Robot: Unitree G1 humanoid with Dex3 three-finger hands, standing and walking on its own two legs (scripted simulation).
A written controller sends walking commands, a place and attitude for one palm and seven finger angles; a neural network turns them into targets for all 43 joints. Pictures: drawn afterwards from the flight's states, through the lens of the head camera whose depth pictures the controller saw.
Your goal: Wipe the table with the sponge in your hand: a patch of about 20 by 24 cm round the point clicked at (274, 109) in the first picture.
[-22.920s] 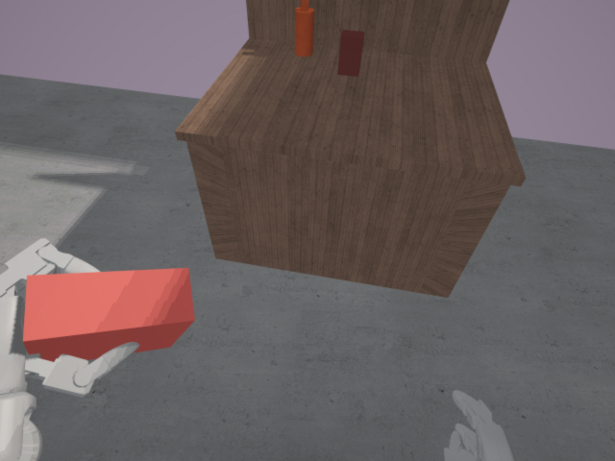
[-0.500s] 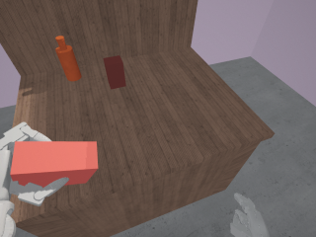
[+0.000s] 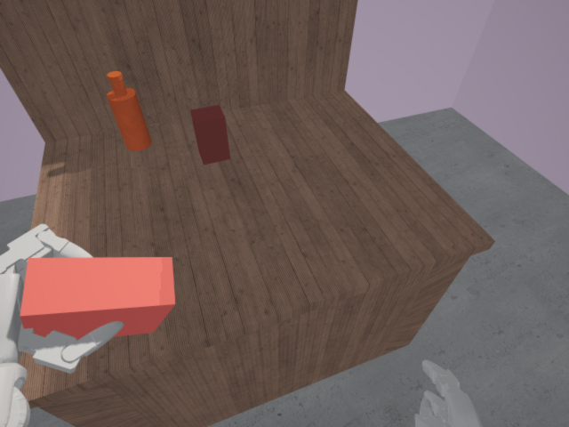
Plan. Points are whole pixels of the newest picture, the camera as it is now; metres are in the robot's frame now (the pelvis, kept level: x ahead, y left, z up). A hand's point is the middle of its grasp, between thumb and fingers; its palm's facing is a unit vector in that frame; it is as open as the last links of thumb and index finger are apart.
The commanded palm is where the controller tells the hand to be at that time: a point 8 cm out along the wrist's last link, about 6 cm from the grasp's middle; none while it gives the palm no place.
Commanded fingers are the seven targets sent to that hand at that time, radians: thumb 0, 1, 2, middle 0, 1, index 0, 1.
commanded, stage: shuffle to correct the standing spot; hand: left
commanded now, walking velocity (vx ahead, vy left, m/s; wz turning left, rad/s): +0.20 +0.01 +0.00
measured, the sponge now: (123, 300) +0.22 +0.20 +0.13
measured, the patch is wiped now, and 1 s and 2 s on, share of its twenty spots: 0.00 0.00 0.00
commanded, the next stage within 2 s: come to a stop and stand still in 1.48 s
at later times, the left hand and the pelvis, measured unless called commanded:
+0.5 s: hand (82, 291) +0.22 +0.24 +0.15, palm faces +0.34 -0.85 -0.40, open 9.6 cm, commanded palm +0.17 +0.28 +0.18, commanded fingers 0.00 0.10 1.30 -1.20 -1.60 -1.20 -1.60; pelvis +0.01 +0.00 +0.00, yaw +0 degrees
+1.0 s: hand (80, 286) +0.22 +0.24 +0.15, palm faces +0.35 -0.84 -0.41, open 9.6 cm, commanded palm +0.17 +0.28 +0.18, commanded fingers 0.00 0.10 1.30 -1.20 -1.60 -1.20 -1.60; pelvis +0.01 +0.00 +0.00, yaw +1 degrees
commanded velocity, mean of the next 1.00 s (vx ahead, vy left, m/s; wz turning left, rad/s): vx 0.20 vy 0.03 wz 0.00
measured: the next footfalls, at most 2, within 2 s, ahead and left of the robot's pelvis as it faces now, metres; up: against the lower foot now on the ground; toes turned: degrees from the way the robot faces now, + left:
none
